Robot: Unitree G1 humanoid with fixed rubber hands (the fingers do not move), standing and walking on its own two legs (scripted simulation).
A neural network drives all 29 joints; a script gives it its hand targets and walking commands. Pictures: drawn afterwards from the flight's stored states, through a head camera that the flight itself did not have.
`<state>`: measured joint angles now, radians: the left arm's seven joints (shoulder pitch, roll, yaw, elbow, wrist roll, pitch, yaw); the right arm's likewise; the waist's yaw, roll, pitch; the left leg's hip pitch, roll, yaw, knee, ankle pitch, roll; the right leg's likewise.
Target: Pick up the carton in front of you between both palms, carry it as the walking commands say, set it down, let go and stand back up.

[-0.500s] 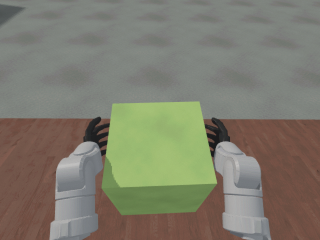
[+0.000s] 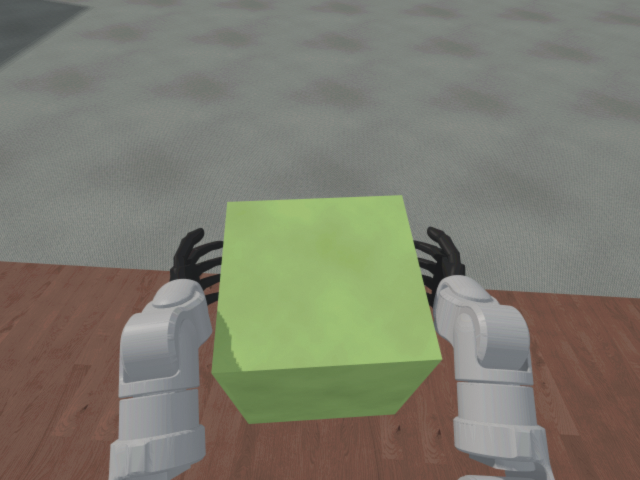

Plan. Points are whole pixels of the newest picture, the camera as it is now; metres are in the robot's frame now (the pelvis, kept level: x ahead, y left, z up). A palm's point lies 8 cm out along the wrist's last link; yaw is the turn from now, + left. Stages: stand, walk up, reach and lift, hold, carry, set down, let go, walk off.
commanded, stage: carry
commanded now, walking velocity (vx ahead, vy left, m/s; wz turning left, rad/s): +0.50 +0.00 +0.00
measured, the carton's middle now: (319, 318) +0.33 +0.00 +0.03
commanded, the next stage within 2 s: none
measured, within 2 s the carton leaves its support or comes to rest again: neither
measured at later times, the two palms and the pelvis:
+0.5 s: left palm (221, 162) +0.63 +0.16 +0.07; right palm (393, 167) +0.62 -0.14 +0.07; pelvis +0.30 +0.02 -0.04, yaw -2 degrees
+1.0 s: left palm (261, 102) +0.92 +0.12 +0.03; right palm (389, 106) +0.91 -0.18 +0.03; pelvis +0.59 -0.02 -0.09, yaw +0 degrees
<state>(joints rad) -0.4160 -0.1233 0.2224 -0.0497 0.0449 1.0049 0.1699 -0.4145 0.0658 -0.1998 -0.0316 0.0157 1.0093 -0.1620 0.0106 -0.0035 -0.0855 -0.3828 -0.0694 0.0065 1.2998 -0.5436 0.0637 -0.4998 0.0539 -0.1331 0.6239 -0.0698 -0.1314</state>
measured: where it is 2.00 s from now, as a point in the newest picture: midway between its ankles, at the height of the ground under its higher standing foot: (318, 271)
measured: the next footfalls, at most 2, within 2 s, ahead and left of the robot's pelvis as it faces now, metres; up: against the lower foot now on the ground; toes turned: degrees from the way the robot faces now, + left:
left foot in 0.44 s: +0.41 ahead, +0.07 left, -0.04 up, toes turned +2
right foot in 0.96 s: +0.71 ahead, -0.08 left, -0.09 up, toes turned -4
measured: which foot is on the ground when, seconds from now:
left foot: up 0.00-0.42, down 0.44-0.94, up 0.96-1.00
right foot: down 0.00-0.44, up 0.46-0.94, down 0.96-1.00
